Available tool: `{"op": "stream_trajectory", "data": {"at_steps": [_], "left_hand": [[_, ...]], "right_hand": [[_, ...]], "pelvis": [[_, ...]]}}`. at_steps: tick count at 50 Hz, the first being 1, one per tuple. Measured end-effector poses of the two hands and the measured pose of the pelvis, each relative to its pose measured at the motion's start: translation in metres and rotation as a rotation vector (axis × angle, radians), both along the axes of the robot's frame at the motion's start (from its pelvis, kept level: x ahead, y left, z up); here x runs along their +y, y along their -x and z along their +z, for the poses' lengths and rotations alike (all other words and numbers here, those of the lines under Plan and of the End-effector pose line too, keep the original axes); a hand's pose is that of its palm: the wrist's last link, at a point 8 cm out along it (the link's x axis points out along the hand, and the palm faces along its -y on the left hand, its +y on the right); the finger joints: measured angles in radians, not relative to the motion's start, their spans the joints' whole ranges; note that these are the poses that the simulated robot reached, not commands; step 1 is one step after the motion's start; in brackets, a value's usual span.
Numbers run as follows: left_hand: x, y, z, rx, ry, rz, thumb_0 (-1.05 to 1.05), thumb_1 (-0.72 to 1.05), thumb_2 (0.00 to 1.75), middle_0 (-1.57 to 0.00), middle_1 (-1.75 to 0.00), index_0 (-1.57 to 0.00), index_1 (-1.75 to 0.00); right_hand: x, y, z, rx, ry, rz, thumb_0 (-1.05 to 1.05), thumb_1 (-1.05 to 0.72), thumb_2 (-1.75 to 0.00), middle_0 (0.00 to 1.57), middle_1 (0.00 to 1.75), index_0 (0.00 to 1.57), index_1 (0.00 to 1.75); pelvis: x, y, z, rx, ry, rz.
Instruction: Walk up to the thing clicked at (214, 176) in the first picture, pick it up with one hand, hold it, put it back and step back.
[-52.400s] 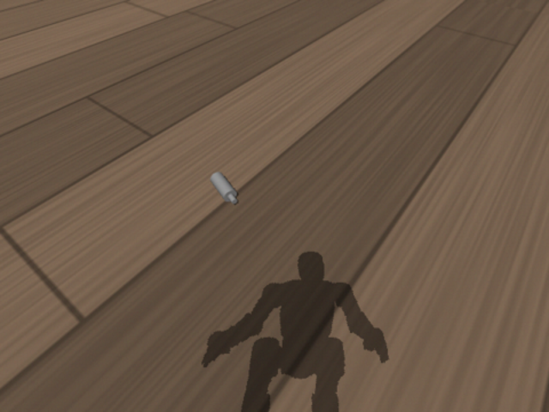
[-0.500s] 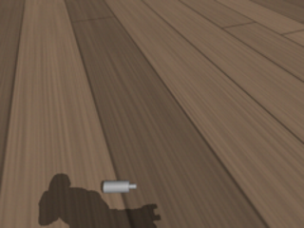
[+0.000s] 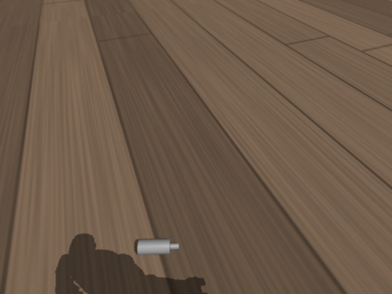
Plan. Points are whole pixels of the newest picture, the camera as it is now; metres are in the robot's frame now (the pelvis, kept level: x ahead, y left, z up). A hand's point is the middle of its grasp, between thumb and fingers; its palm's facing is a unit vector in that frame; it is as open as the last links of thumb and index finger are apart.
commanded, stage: stand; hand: left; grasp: from above
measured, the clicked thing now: (159, 246) +0.50 +0.21 -0.74
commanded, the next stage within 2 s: step back in 1.64 s
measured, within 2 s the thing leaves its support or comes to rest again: neither
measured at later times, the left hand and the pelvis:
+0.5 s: hand out of the picture +0.07 +0.22 -0.16, palm faces +0.02 -0.95 -0.32, open 7.4 cm; pelvis +0.01 -0.01 +0.00, yaw +0 degrees
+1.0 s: hand out of the picture +0.09 +0.23 -0.16, palm faces +0.01 -0.95 -0.32, open 7.4 cm; pelvis +0.02 -0.01 +0.01, yaw -1 degrees
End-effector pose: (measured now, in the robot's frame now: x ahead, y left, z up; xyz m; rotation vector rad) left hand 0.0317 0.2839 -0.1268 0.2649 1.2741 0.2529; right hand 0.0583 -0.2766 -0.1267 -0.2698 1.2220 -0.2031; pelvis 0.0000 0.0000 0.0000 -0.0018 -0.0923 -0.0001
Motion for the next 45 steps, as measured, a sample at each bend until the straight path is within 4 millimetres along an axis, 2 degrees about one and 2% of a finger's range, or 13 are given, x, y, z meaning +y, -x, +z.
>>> {"op": "stream_trajectory", "data": {"at_steps": [12,32,45], "left_hand": [[-0.006,-0.003,0.003,0.025,-0.005,-0.002,0.0,0.9,0.9,-0.2,-0.3,-0.2,-0.3],[-0.02,-0.043,0.004,-0.006,0.021,-0.024,0.0,0.9,0.9,-0.2,-0.3,-0.2,-0.3],[-0.02,-0.051,0.004,-0.007,0.025,-0.036,0.0,0.9,0.9,-0.2,-0.3,-0.2,-0.3]], "right_hand": [[-0.015,0.008,0.0,0.041,0.006,-0.011,0.01,-0.91,-0.89,0.2,0.3,0.2,0.3],[-0.013,-0.01,0.0,0.042,-0.007,-0.009,0.01,-0.91,-0.89,0.2,0.3,0.2,0.3],[-0.014,-0.017,0.002,0.042,-0.006,-0.011,0.01,-0.91,-0.89,0.2,0.3,0.2,0.3]], "pelvis": [[-0.008,-0.004,0.002,0.005,-0.002,-0.003],[-0.013,-0.02,0.005,0.021,-0.001,-0.011],[-0.013,-0.024,0.005,0.029,-0.001,-0.015]]}}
